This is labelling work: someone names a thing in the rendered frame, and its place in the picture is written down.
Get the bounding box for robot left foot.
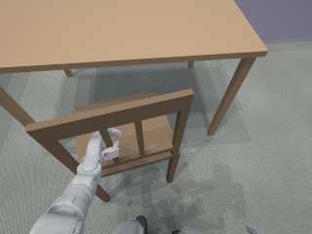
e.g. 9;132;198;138
136;215;147;234

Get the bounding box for robot left forearm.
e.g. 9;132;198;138
28;154;102;234

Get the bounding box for left robot thigh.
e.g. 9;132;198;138
110;220;144;234

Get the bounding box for right robot hand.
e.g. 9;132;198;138
246;224;265;234

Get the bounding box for left robot hand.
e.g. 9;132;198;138
85;128;122;162

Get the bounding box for chair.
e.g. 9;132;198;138
25;89;195;203

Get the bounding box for left robot upper arm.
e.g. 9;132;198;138
31;212;85;234

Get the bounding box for table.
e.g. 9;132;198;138
0;0;269;136

